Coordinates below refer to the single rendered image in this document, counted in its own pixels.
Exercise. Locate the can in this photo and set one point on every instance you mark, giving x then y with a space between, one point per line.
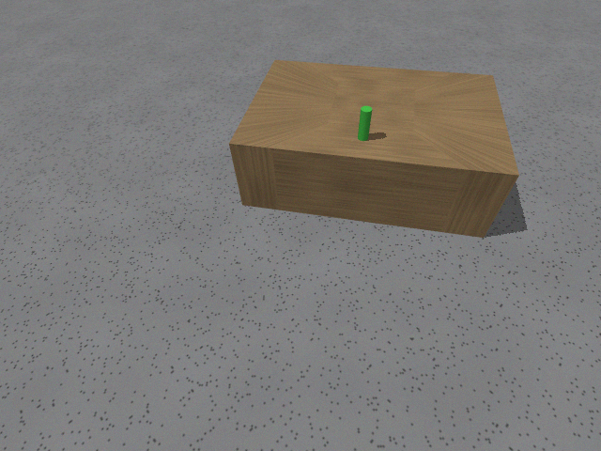
364 126

